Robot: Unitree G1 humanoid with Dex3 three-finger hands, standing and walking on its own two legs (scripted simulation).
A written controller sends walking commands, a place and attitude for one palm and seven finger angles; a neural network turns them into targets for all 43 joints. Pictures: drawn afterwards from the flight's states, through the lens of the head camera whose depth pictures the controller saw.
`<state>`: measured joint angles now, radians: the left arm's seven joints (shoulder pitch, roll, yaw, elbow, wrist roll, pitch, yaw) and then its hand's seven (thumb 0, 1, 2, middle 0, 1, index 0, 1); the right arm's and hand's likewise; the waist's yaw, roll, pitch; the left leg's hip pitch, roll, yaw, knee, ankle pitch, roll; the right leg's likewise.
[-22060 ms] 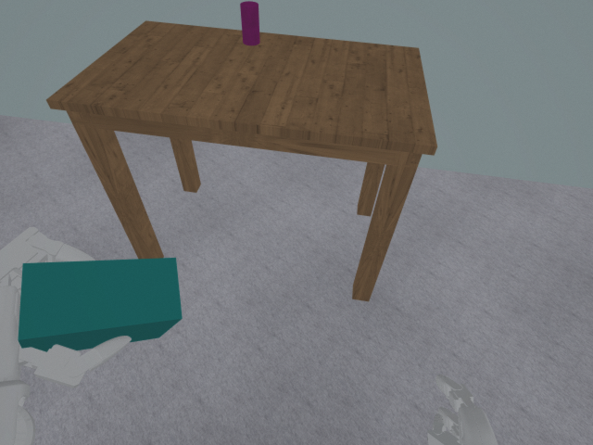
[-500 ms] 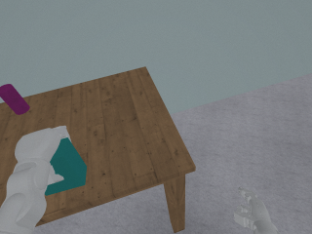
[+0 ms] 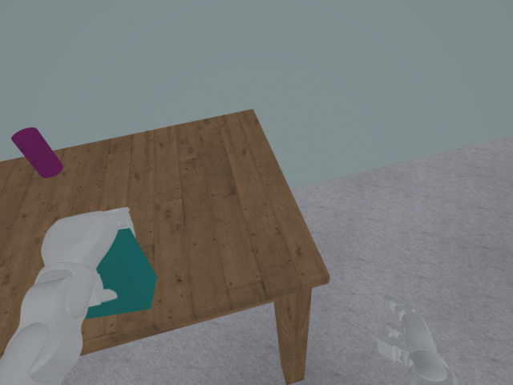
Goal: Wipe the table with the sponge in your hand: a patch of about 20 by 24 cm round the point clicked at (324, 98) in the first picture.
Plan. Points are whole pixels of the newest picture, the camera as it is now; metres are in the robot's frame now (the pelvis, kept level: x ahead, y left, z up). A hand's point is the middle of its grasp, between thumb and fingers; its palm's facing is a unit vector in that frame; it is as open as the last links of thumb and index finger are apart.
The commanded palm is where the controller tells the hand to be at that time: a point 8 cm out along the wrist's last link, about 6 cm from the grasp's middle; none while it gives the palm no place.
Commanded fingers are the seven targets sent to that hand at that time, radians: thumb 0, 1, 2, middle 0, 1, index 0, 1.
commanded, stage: move the sponge above the wiping area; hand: left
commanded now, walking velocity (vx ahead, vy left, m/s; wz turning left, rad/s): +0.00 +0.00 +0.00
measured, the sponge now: (113, 282) +0.23 +0.28 +0.04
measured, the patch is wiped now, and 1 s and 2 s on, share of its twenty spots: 0.00 0.00 0.00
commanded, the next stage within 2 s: none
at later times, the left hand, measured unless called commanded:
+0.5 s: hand (101, 260) +0.23 +0.27 +0.11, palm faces +0.03 -0.05 -1.00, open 10.3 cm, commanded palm +0.21 +0.29 +0.18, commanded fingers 0.00 0.10 1.30 -1.20 -1.60 -1.20 -1.60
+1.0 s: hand (88, 239) +0.25 +0.29 +0.13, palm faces +0.11 -0.01 -0.99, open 10.3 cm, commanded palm +0.22 +0.29 +0.18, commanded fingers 0.00 0.10 1.30 -1.20 -1.60 -1.20 -1.60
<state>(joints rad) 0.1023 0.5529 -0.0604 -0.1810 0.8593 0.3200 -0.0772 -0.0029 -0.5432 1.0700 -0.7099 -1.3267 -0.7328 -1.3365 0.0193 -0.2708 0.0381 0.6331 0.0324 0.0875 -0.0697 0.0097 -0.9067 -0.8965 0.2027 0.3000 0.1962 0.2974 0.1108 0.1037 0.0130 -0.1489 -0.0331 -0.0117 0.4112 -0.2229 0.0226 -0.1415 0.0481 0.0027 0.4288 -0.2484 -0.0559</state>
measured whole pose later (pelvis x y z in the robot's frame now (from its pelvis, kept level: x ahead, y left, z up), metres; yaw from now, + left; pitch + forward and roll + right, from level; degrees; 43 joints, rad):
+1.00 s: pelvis +0.00 +0.00 +0.00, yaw -1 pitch -3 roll +0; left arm 0.05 0.58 -0.02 -0.14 0.87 0.29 0.02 0.00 -0.55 1.08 -0.71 -1.32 -0.73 -1.34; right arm 0.04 -0.26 0.03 0.67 0.04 0.10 -0.06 0.01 -0.91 -0.90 0.20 0.30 0.20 0.30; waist 0.12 0.09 0.01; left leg -0.13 -0.02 0.00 0.41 -0.22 0.02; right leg -0.12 0.06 0.02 0.41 -0.24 -0.06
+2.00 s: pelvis -0.01 +0.00 +0.00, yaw -1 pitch -3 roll +1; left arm 0.12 0.57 0.03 -0.18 0.81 0.47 -0.06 0.00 -0.55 1.08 -0.71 -1.33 -0.73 -1.34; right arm 0.02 -0.27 0.05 0.64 0.06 0.13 -0.04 0.01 -0.91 -0.90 0.20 0.30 0.20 0.30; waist 0.09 0.12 -0.01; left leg -0.15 -0.03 -0.01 0.41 -0.22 0.02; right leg -0.14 0.05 0.01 0.43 -0.24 -0.06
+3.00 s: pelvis +0.01 +0.01 +0.00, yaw +0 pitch -2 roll +0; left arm 0.17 0.54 -0.04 -0.23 0.87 0.30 -0.07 0.00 -0.54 1.07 -0.71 -1.34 -0.73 -1.35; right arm 0.04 -0.28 0.03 0.63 0.03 0.10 -0.06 0.01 -0.91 -0.90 0.20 0.30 0.20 0.30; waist 0.12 0.10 0.00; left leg -0.15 -0.04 -0.01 0.42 -0.24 0.04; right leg -0.13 0.04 0.01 0.42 -0.25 -0.04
